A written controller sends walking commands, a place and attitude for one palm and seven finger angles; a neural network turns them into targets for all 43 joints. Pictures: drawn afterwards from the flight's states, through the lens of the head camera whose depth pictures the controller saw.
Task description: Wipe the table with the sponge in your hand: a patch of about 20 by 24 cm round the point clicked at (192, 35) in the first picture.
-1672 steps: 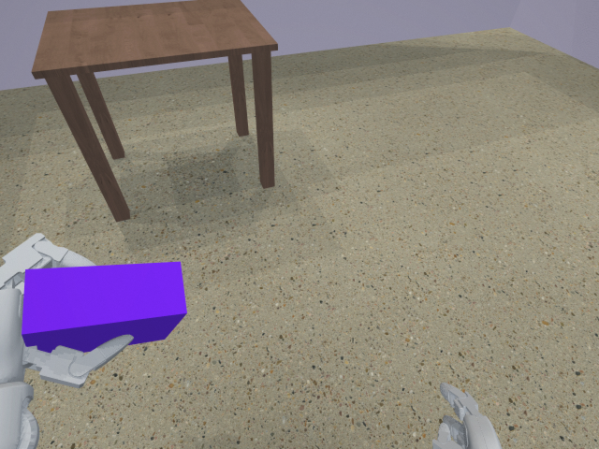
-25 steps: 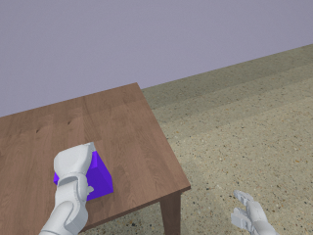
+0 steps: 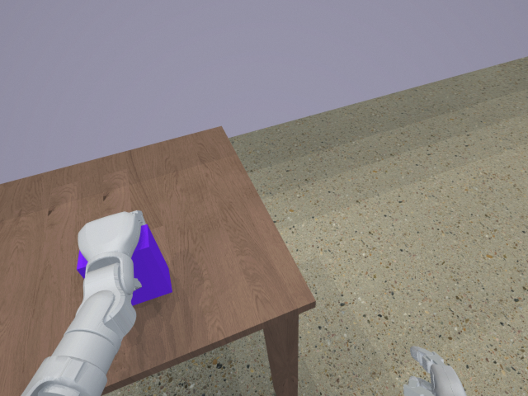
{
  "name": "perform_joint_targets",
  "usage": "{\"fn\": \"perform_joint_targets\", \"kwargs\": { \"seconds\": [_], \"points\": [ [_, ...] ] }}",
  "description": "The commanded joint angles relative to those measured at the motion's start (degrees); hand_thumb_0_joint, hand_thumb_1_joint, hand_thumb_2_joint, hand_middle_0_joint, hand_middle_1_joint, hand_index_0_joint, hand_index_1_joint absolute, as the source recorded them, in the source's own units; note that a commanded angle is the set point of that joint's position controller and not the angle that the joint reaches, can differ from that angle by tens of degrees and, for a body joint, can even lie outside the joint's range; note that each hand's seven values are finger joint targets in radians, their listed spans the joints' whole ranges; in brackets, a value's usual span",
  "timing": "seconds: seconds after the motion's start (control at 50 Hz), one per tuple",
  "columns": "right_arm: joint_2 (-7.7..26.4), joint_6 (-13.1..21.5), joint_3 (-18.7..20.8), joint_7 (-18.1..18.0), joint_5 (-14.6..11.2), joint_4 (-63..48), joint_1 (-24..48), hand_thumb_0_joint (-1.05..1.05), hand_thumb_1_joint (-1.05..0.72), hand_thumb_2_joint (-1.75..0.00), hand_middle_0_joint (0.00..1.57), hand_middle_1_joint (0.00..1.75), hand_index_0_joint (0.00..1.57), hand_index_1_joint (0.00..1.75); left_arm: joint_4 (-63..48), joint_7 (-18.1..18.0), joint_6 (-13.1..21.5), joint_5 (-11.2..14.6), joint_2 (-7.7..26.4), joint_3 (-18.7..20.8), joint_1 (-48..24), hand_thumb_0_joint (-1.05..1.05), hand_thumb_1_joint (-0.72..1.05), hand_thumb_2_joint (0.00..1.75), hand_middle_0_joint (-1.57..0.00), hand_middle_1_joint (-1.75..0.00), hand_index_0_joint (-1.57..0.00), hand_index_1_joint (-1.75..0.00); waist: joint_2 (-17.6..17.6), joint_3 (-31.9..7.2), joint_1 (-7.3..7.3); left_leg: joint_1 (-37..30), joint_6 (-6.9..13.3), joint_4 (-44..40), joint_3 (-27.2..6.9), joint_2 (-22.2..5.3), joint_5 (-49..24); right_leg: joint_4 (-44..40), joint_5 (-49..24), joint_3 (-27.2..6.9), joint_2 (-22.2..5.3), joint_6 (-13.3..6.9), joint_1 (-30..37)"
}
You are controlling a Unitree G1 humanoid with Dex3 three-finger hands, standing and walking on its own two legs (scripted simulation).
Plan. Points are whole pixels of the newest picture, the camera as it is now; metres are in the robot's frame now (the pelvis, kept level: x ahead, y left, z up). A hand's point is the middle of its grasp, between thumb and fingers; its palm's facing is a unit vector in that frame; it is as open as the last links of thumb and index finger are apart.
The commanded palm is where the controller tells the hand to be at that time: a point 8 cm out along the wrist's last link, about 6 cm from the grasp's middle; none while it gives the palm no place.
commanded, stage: wipe forward along the middle lane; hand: left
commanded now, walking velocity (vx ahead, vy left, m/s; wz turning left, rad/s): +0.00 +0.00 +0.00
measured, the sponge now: (133, 277) +0.30 +0.28 +0.00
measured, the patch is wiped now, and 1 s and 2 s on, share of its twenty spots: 1.00 1.00 1.00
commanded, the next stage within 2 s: slide back across to the first lane in 0.88 s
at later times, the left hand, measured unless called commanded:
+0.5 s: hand (122, 234) +0.36 +0.30 +0.05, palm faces -0.07 -0.02 -1.00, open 9.8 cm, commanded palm +0.34 +0.29 +0.08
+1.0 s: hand (119, 211) +0.41 +0.33 +0.05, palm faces -0.10 -0.01 -0.99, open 9.8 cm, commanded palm +0.39 +0.32 +0.08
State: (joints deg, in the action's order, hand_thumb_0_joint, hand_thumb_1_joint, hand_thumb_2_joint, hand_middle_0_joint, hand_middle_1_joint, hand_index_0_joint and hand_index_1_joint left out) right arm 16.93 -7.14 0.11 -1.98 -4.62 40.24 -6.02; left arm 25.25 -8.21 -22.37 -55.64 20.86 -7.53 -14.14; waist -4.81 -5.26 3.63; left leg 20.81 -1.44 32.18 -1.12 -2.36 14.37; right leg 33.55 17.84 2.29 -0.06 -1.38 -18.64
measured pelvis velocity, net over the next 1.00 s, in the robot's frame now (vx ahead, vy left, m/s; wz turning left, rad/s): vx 0.00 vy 0.02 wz -0.01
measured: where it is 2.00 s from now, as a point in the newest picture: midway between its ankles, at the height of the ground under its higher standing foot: outside the picture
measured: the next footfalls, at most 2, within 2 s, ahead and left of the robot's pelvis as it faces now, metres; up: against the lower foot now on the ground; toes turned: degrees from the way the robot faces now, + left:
none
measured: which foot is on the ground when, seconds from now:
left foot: down 0.00-1.00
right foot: down 0.00-1.00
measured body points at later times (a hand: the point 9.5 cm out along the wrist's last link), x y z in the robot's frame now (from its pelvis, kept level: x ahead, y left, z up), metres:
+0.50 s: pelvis +0.00 +0.00 +0.00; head +0.01 -0.03 +0.45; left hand +0.36 +0.30 +0.10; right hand +0.15 -0.25 -0.13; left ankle +0.02 +0.15 -0.73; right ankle +0.00 -0.10 -0.73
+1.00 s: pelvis +0.00 +0.02 -0.01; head +0.04 +0.01 +0.44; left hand +0.41 +0.33 +0.10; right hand +0.11 -0.25 -0.14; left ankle +0.03 +0.15 -0.73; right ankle +0.00 -0.10 -0.73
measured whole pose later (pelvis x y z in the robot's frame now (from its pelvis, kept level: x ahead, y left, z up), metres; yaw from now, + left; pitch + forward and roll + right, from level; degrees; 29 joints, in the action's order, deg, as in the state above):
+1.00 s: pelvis +0.00 +0.02 -0.01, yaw -1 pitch +10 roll -1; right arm 16.5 -8.1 1.0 -1.4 -4.5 42.9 -11.5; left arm 56.1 -11.0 -12.6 -57.6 29.0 -1.9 -38.8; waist -3.2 -6.4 -1.1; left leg 31.2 -0.8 36.2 -1.0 -2.2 15.4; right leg 34.3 17.1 1.9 -0.1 0.0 -27.7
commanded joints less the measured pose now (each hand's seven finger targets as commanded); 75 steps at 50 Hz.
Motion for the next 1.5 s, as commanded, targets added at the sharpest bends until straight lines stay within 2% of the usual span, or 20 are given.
{"fn": "perform_joint_targets", "kwargs": {
  "seconds": [0.0, 0.1, 0.14, 0.18, 0.34, 0.38, 0.48, 0.54, 0.64, 0.68, 0.76, 0.9, 1.04, 1.12, 1.18, 1.24, 1.28, 1.34, 1.38, 1.48],
  "points": [
    [6.20, 2.93, 2.41, -0.63, -0.37, -8.47, 8.78, 0.00, -0.90, -0.90, 0.20, 0.30, 0.20, 0.30, 1.39, -1.16, 0.88, -0.60, 8.42, 2.47, -11.68, 0.00, 0.10, 1.30, -1.20, -1.60, -1.20, -1.60, 9.89, -5.14, -0.90, -1.45, 3.66, -2.41, 2.30, 3.85, -1.64, -7.85, -7.31, -1.83, 1.11, -1.03, 0.00],
    [6.31, 2.82, 2.53, -0.87, -0.39, -7.81, 7.53, 0.00, -0.90, -0.90, 0.20, 0.30, 0.20, 0.30, 4.15, -1.77, 1.90, -0.96, 9.22, 2.57, -16.37, 0.00, 0.10, 1.30, -1.20, -1.60, -1.20, -1.60, 9.84, -5.34, -1.72, -0.95, 3.72, -2.07, 2.32, 3.72, -1.07, -7.63, -6.37, -1.55, 1.14, -0.98, -1.24],
    [6.71, 2.54, 2.56, -1.05, -0.29, -7.37, 7.18, 0.00, -0.90, -0.90, 0.20, 0.30, 0.20, 0.30, 6.33, -1.96, 2.07, -1.23, 13.29, 5.98, -16.26, 0.00, 0.10, 1.30, -1.20, -1.60, -1.20, -1.60, 10.42, -5.92, -1.10, -0.21, 3.55, -2.35, 1.95, 3.61, -0.99, -7.93, -5.86, -2.13, 1.20, -1.07, -0.55],
    [6.34, 2.64, 2.51, -1.13, -0.41, -7.38, 6.73, 0.00, -0.90, -0.90, 0.20, 0.30, 0.20, 0.30, 7.11, -1.99, 2.75, -1.14, 10.65, 3.31, -18.61, 0.00, 0.10, 1.30, -1.20, -1.60, -1.20, -1.60, 10.20, -5.85, -2.14, -0.08, 3.76, -1.75, 2.49, 3.61, -0.83, -7.62, -6.37, -1.77, 0.98, -0.75, -1.33],
    [6.59, 2.12, 2.76, -0.93, -0.27, -7.01, 5.01, 0.00, -0.90, -0.90, 0.20, 0.30, 0.20, 0.30, 11.31, -2.49, 4.30, -1.54, 14.06, 6.23, -20.50, 0.00, 0.10, 1.30, -1.20, -1.60, -1.20, -1.60, 9.18, -8.39, -1.82, 1.25, 3.62, -1.40, 2.19, 3.39, -2.34, -7.01, -9.12, -2.07, 1.03, -0.91, -0.22],
    [6.73, 2.09, 2.59, -1.01, -0.34, -6.57, 4.38, 0.00, -0.90, -0.90, 0.20, 0.30, 0.20, 0.30, 12.88, -2.57, 4.73, -1.71, 13.44, 4.45, -24.85, 0.00, 0.10, 1.30, -1.20, -1.60, -1.20, -1.60, 8.93, -6.16, -3.41, 1.47, 3.79, -1.29, 2.30, 3.36, -0.48, -7.30, -6.28, -1.50, 0.95, -0.64, -2.71],
    [6.86, 2.00, 2.84, -1.13, -0.31, -5.81, 2.82, 0.00, -0.90, -0.90, 0.20, 0.30, 0.20, 0.30, 17.45, -2.75, 5.85, -2.48, 14.82, 4.70, -29.22, 0.00, 0.10, 1.30, -1.20, -1.60, -1.20, -1.60, 8.89, -7.15, -3.99, 2.03, 3.87, -0.95, 2.23, 3.23, 0.17, -7.15, -4.70, -1.32, 0.90, -0.60, -3.82],
    [6.61, 1.92, 3.06, -1.00, -0.25, -5.71, 1.83, 0.00, -0.90, -0.90, 0.20, 0.30, 0.20, 0.30, 18.25, -2.82, 6.84, -2.46, 15.41, 5.47, -30.80, 0.00, 0.10, 1.30, -1.20, -1.60, -1.20, -1.60, 7.56, -11.09, -3.58, 1.67, 3.79, -0.75, 1.91, 3.10, -2.39, -6.23, -7.93, -1.16, 1.02, -0.93, -2.13],
    [6.89, 1.45, 3.37, -0.67, -0.17, -5.29, 0.43, 0.00, -0.90, -0.90, 0.20, 0.30, 0.20, 0.30, 20.74, -3.10, 7.76, -1.93, 16.04, 6.36, -31.15, 0.00, 0.10, 1.30, -1.20, -1.60, -1.20, -1.60, 9.00, -12.14, -3.95, 2.43, 3.91, 0.05, 2.11, 2.93, -4.69, -5.70, -12.97, -1.14, 0.90, -0.73, -0.89],
    [7.55, 1.21, 3.26, -0.69, -0.11, -4.51, -0.60, 0.00, -0.90, -0.90, 0.20, 0.30, 0.20, 0.30, 23.13, -3.34, 7.91, -2.47, 18.14, 6.93, -32.53, 0.00, 0.10, 1.30, -1.20, -1.60, -1.20, -1.60, 9.56, -10.49, -4.66, 3.45, 4.02, 0.29, 2.30, 2.91, -3.69, -5.71, -12.13, -1.18, 0.89, -0.53, -1.96],
    [7.67, 1.17, 3.55, -0.38, 0.01, -4.14, -1.67, 0.00, -0.90, -0.90, 0.20, 0.30, 0.20, 0.30, 24.16, -3.53, 8.71, -3.06, 19.03, 7.43, -33.29, 0.00, 0.10, 1.30, -1.20, -1.60, -1.20, -1.60, 7.21, -11.75, -4.45, 2.78, 3.98, 0.39, 2.13, 2.86, -4.94, -5.23, -12.64, -0.96, 1.05, -0.88, -2.34],
    [8.01, 0.98, 3.70, -0.11, -0.10, -3.02, -3.54, 0.00, -0.90, -0.90, 0.20, 0.30, 0.20, 0.30, 27.84, -3.94, 8.90, -3.59, 19.87, 6.96, -38.22, 0.00, 0.10, 1.30, -1.20, -1.60, -1.20, -1.60, 8.08, -11.10, -5.98, 3.34, 4.01, 0.58, 1.73, 2.39, -4.22, -5.30, -10.52, -0.35, 1.36, -0.84, -5.26],
    [7.42, 0.77, 4.18, 0.48, 0.00, -3.94, -3.66, 0.00, -0.90, -0.90, 0.20, 0.30, 0.20, 0.30, 24.24, -4.12, 10.09, -2.37, 20.37, 9.22, -35.86, 0.00, 0.10, 1.30, -1.20, -1.60, -1.20, -1.60, 5.50, -18.15, -3.74, 0.47, 3.92, 0.67, 1.59, 2.21, -10.35, -4.18, -16.84, -0.22, 1.56, -1.43, -0.49],
    [8.08, 0.59, 3.83, 0.36, -0.21, -3.88, -2.97, 0.00, -0.90, -0.90, 0.20, 0.30, 0.20, 0.30, 23.63, -4.67, 9.48, -2.76, 24.52, 11.07, -35.41, 0.00, 0.10, 1.30, -1.20, -1.60, -1.20, -1.60, 6.32, -13.82, -3.95, 0.94, 4.15, -0.71, 1.72, 2.55, -7.92, -5.70, -13.84, -0.04, 1.54, -1.06, -0.50],
    [8.06, 0.90, 3.87, 0.57, -0.24, -3.85, -2.68, 0.00, -0.90, -0.90, 0.20, 0.30, 0.20, 0.30, 22.11, -4.55, 9.13, -3.62, 26.63, 12.24, -35.01, 0.00, 0.10, 1.30, -1.20, -1.60, -1.20, -1.60, 2.91, -14.35, -2.84, -1.20, 4.24, -1.59, 1.50, 2.57, -9.24, -5.78, -13.27, 0.29, 1.55, -1.56, 0.16],
    [7.78, 0.98, 3.68, 0.76, -0.44, -4.85, -1.46, 0.00, -0.90, -0.90, 0.20, 0.30, 0.20, 0.30, 20.02, -3.59, 8.76, -3.13, 26.03, 12.25, -33.15, 0.00, 0.10, 1.30, -1.20, -1.60, -1.20, -1.60, 2.11, -14.98, -2.20, -2.33, 4.11, -2.34, 1.23, 2.65, -11.02, -6.33, -14.66, 0.35, 1.63, -1.88, 1.71],
    [8.35, 0.91, 3.74, 0.66, -0.36, -4.51, -1.95, 0.00, -0.90, -0.90, 0.20, 0.30, 0.20, 0.30, 20.63, -3.03, 8.66, -3.05, 27.39, 12.87, -31.99, 0.00, 0.10, 1.30, -1.20, -1.60, -1.20, -1.60, 4.68, -13.67, -2.87, -2.20, 4.26, -2.27, 1.24, 2.62, -10.14, -6.77, -14.29, 0.51, 1.67, -1.54, 1.75],
    [8.13, 1.15, 3.69, 0.65, -0.56, -5.52, -0.79, 0.00, -0.90, -0.90, 0.20, 0.30, 0.20, 0.30, 17.47, -1.62, 9.36, -2.46, 26.92, 12.74, -30.65, 0.00, 0.10, 1.30, -1.20, -1.60, -1.20, -1.60, 2.81, -14.37, -2.28, -3.76, 4.21, -2.76, 1.06, 2.58, -12.24, -7.14, -15.99, 0.39, 1.64, -1.93, 2.81],
    [8.26, 1.03, 3.84, 0.73, -0.38, -5.35, -1.49, 0.00, -0.90, -0.90, 0.20, 0.30, 0.20, 0.30, 16.87, -0.99, 9.63, -3.20, 25.20, 11.05, -29.41, 0.00, 0.10, 1.30, -1.20, -1.60, -1.20, -1.60, 2.40, -12.95, -2.96, -4.80, 4.30, -2.38, 1.03, 2.61, -12.95, -6.97, -16.14, 0.95, 1.79, -2.00, 1.27],
    [8.33, 0.85, 4.30, 0.85, -0.18, -5.73, -1.43, 0.00, -0.90, -0.90, 0.20, 0.30, 0.20, 0.30, 13.08, -0.28, 11.00, -3.19, 25.59, 12.38, -26.01, 0.00, 0.10, 1.30, -1.20, -1.60, -1.20, -1.60, 2.06, -13.89, -2.57, -6.86, 4.26, -1.64, 0.53, 2.48, -16.68, -6.61, -19.04, 1.05, 1.93, -2.41, 1.60]
  ]
}}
